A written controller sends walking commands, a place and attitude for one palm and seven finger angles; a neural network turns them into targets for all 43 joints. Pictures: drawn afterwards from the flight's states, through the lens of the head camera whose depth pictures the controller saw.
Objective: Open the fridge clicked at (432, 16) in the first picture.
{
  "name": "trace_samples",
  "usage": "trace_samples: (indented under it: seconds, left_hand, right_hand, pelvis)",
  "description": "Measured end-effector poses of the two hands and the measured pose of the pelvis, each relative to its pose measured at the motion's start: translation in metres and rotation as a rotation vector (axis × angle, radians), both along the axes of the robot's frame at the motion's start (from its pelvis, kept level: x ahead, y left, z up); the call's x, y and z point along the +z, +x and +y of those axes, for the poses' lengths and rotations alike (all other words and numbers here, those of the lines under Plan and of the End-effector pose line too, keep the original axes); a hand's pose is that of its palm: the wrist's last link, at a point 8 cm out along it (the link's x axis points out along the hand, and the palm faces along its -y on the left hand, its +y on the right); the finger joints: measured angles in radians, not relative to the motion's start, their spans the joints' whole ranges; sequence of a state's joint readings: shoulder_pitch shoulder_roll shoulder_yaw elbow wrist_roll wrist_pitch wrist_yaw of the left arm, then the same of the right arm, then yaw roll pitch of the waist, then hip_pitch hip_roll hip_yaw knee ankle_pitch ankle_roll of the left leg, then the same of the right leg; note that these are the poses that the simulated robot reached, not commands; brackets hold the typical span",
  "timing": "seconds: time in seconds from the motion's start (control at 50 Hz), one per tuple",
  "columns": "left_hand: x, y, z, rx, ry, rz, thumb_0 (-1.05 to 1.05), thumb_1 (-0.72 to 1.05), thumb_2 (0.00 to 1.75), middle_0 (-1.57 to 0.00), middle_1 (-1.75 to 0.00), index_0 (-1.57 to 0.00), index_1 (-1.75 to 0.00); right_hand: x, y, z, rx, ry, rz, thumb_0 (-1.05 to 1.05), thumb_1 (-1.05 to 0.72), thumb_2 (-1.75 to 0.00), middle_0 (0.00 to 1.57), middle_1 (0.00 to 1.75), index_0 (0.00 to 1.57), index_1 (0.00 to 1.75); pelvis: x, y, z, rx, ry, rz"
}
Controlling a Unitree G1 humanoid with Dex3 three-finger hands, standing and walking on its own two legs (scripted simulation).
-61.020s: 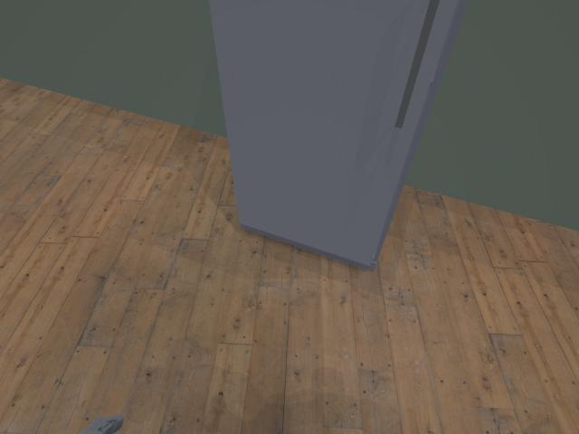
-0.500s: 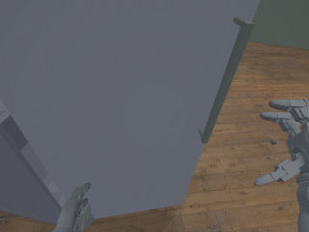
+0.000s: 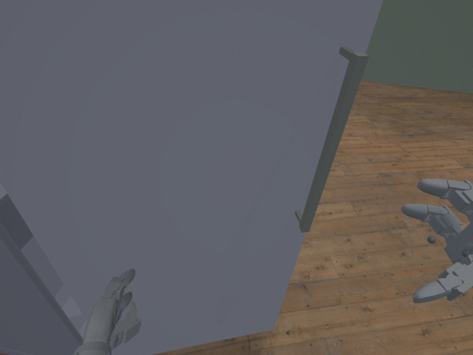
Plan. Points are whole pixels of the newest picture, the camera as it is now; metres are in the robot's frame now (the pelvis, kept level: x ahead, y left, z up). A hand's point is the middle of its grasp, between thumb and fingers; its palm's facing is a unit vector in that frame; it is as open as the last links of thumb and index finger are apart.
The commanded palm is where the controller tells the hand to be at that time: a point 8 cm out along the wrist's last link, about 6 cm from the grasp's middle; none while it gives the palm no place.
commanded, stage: draw the hand back to the body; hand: right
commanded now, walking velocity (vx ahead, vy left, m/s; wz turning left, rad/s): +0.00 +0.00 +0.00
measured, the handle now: (321, 156) +0.42 -0.16 +0.18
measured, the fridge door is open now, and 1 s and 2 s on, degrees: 69 69 69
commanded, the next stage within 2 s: step back with the hand held close in 1.16 s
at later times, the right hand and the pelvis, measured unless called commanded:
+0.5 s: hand (449, 250) +0.21 -0.28 +0.18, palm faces +0.45 +0.83 -0.33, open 11.6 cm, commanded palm +0.16 -0.31 +0.19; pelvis +0.00 -0.02 +0.01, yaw +1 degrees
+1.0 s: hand (460, 266) +0.19 -0.28 +0.17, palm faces +0.49 +0.80 -0.35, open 7.6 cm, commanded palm +0.14 -0.31 +0.19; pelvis +0.00 -0.01 +0.01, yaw +1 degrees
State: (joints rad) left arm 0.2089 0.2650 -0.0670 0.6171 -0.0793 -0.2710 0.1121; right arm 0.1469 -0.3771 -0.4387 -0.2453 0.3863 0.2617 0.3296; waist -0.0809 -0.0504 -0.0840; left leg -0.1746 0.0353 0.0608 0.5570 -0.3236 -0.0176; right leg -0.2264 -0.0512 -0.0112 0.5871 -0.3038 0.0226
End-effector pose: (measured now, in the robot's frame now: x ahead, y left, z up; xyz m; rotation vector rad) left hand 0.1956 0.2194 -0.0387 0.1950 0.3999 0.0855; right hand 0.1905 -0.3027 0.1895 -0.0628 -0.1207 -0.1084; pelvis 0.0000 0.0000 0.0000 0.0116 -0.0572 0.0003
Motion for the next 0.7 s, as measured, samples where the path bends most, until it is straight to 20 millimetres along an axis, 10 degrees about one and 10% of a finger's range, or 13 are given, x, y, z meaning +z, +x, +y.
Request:
trace_samples:
  seconds: [0.32,0.7]
  left_hand:
    - [-0.018,-0.018,-0.027,-0.047,0.027,0.138,0.01,0.91,0.9,-0.2,-0.3,-0.2,-0.3]
    - [-0.025,-0.03,-0.012,0.039,0.036,0.22,0.02,0.91,0.9,-0.2,-0.3,-0.2,-0.3]
  right_hand:
    - [-0.004,-0.027,-0.008,-0.32,-0.266,-0.082,-0.01,0.23,-0.35,0.25,0.96,0.25,0.96]
    - [-0.003,-0.029,-0.017,-0.347,-0.346,-0.062,0.0,-0.44,-0.68,0.23,0.57,0.23,0.57]
  pelvis:
    - [0.003,-0.005,-0.013,0.01,0.002,-0.005]
    - [0.009,0.002,-0.019,0.032,-0.005,-0.029]
